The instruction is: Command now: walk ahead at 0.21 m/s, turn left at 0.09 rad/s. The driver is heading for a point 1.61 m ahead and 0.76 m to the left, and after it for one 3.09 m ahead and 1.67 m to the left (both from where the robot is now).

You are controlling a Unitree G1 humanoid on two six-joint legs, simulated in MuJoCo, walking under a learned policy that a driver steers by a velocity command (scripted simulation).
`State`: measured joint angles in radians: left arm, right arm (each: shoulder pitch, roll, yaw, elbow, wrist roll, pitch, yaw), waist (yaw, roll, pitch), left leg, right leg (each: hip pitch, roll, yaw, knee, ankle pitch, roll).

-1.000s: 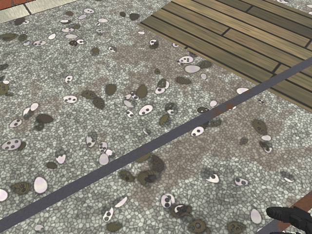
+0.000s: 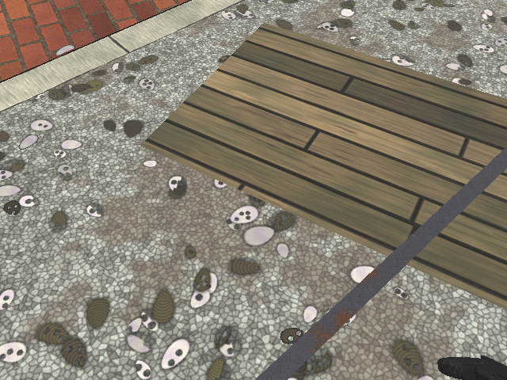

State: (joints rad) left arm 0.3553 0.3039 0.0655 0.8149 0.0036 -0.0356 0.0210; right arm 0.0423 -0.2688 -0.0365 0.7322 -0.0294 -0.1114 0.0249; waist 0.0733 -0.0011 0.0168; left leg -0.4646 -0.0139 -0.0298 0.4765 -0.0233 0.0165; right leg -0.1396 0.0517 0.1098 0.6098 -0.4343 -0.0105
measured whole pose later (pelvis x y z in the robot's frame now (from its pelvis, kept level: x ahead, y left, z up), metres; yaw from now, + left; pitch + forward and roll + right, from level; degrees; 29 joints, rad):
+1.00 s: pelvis +0.06 +0.03 +0.02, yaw +32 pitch +2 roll -2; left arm 0.16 0.34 0.10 0.73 0.00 0.00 0.02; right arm 0.21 -0.29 -0.07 0.66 0.01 0.02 -0.01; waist 0.00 -0.04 0.03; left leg -0.26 -0.04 -0.07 0.44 -0.22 0.06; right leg -0.53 -0.03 0.02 1.02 -0.34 0.06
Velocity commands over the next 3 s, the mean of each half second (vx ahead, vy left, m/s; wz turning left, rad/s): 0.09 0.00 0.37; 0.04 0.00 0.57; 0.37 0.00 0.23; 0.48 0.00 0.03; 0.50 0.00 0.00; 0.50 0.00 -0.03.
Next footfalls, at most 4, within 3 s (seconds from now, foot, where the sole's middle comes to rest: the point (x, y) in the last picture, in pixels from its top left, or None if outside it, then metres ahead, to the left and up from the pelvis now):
0.38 right None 0.16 -0.12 -0.76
0.80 left None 0.05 0.13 -0.76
1.30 right None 0.29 0.00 -0.76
1.78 left None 0.41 0.40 -0.76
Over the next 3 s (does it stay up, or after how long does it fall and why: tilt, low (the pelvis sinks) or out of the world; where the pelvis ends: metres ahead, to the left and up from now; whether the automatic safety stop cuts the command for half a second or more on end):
stays up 0.86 0.64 0.01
